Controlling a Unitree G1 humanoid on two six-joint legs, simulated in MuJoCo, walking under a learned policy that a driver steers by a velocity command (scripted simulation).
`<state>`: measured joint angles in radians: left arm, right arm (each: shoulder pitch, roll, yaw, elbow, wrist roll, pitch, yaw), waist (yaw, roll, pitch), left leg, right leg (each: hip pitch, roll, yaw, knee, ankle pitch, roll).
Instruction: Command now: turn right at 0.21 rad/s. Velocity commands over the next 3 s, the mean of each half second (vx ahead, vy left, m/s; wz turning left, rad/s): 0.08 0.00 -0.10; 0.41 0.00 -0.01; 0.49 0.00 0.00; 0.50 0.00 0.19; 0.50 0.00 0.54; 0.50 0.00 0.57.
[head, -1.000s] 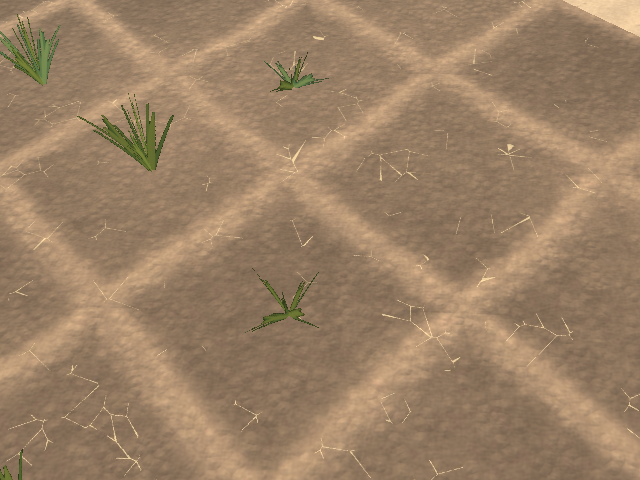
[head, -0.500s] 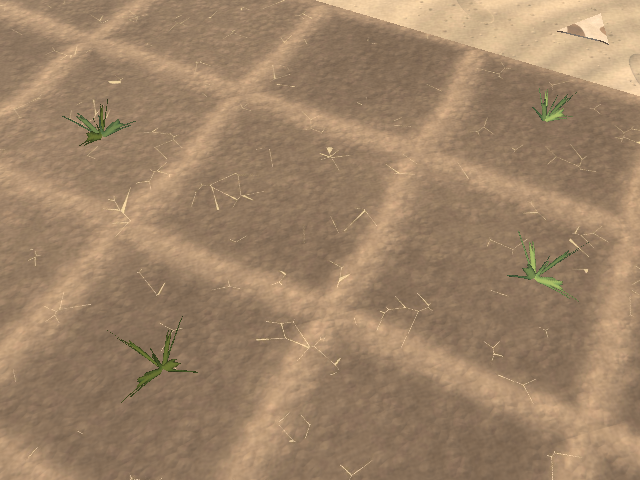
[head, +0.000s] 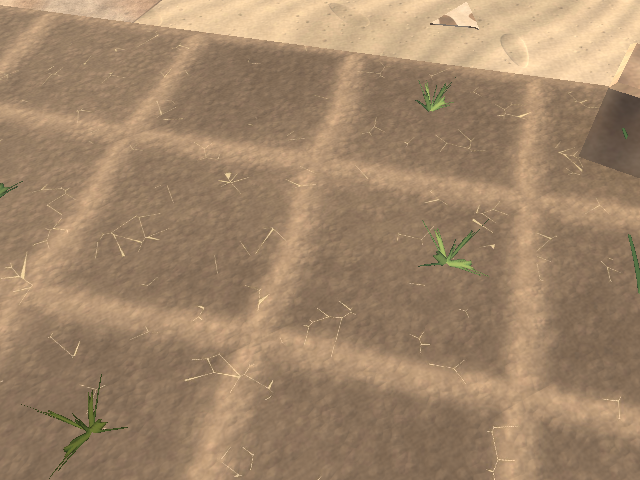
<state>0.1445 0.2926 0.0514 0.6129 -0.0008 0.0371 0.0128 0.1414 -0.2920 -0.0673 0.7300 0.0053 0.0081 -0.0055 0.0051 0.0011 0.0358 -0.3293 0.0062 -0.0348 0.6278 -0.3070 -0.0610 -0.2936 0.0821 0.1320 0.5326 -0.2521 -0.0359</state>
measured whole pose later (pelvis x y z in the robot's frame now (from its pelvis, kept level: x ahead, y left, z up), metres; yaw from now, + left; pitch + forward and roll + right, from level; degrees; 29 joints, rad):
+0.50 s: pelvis +0.04 +0.01 -0.01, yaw -1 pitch -1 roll +0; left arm 0.29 0.26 0.05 0.74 -0.02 -0.04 0.00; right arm 0.27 -0.27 -0.03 0.76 0.02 -0.02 -0.01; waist 0.01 0.02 0.00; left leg -0.19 0.01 -0.01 0.57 -0.37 0.01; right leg -0.25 0.02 0.01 0.59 -0.37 -0.05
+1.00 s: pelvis +0.27 +0.04 -0.02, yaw -1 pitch +2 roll +0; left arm 0.46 0.28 0.05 0.84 -0.01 -0.05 0.01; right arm 0.02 -0.27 -0.03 0.65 0.01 -0.09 0.04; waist 0.07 -0.01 0.04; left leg -0.52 -0.02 0.05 0.61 -0.13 0.06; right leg -0.04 -0.01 0.08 0.79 -0.51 -0.01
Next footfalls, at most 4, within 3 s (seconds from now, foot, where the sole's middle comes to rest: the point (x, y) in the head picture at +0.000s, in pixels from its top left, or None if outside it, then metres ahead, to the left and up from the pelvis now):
0.02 left None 0.04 0.13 -0.77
0.96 left None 0.43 0.13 -0.77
1.50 right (386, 367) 0.72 -0.10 -0.77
2.04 left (279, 266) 1.00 0.15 -0.77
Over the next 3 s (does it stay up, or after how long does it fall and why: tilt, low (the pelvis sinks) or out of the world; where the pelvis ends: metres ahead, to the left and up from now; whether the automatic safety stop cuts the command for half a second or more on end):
stays up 1.33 0.21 -0.01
